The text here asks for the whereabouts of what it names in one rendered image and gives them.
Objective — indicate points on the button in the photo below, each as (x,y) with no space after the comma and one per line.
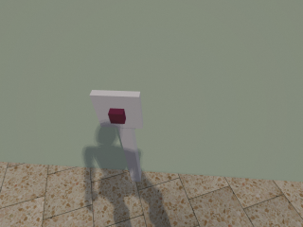
(117,116)

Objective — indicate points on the panel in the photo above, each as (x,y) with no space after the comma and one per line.
(130,101)

